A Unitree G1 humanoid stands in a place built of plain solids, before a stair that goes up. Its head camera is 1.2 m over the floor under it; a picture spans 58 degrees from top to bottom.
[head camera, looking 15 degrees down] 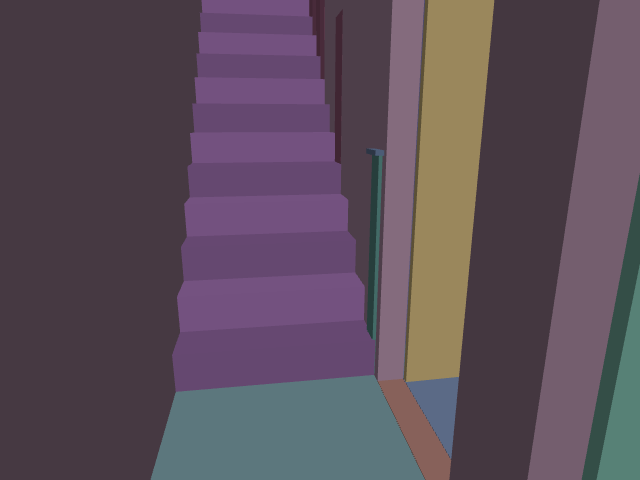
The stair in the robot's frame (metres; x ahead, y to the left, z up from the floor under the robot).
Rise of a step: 0.19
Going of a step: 0.22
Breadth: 0.95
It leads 9 degrees to the left of straight ahead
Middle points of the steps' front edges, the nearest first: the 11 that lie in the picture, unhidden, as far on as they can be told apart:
1.83 0.20 0.19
2.05 0.23 0.38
2.27 0.27 0.57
2.49 0.30 0.76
2.71 0.33 0.95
2.93 0.37 1.15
3.16 0.40 1.34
3.38 0.43 1.53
3.60 0.47 1.72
3.82 0.50 1.91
4.04 0.53 2.10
